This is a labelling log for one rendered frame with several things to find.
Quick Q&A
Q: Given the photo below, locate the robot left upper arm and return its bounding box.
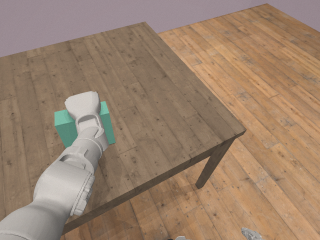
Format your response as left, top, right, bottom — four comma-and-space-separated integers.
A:
0, 160, 96, 240

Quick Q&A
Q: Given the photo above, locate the table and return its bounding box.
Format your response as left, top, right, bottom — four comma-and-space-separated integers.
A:
0, 21, 247, 235

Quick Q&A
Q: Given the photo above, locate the left robot hand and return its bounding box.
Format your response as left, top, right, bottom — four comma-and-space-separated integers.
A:
64, 91, 101, 120

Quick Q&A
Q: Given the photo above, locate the right robot hand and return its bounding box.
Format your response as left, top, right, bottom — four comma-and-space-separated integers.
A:
241, 227, 265, 240

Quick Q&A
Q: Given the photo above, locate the sponge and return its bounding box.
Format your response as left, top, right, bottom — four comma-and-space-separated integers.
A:
54, 101, 116, 148

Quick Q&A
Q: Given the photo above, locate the left robot forearm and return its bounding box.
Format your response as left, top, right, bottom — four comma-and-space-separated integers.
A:
33, 112, 109, 201

